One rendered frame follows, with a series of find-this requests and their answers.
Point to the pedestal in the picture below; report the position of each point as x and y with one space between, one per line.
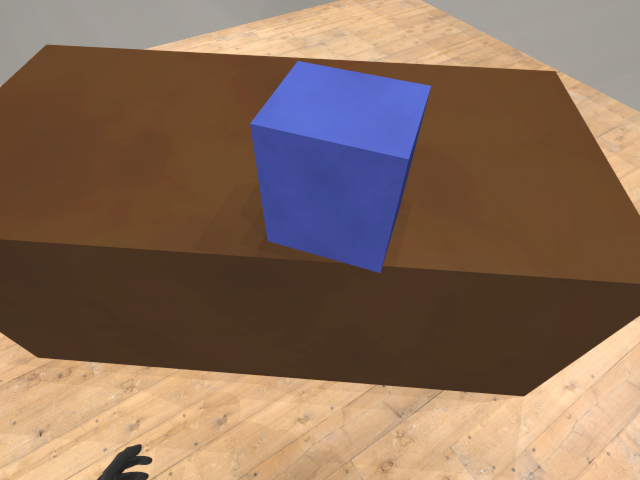
132 229

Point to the carton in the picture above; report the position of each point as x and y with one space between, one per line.
333 150

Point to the robot left hand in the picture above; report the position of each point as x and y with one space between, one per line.
124 460

